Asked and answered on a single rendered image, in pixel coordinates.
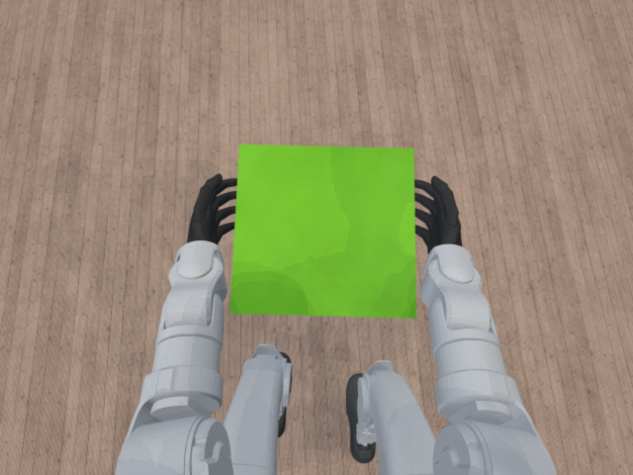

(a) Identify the right robot forearm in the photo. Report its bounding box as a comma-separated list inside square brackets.
[419, 244, 557, 475]

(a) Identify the carton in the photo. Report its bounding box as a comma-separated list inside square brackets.
[229, 144, 416, 319]

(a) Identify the left robot thigh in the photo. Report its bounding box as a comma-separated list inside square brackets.
[224, 354, 292, 475]

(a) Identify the robot left upper arm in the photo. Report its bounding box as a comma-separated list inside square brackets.
[117, 415, 234, 475]

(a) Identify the robot right upper arm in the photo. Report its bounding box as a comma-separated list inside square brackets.
[433, 420, 556, 475]

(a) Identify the right robot thigh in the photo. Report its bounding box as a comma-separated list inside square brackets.
[358, 370, 436, 475]

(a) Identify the robot right hand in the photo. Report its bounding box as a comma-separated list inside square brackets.
[414, 176, 462, 254]

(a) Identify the robot thigh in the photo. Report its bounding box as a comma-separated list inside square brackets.
[358, 370, 436, 475]
[224, 354, 292, 475]

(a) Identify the left robot forearm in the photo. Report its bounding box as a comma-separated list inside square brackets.
[115, 240, 227, 475]

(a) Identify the robot left hand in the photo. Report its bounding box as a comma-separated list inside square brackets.
[187, 173, 237, 245]

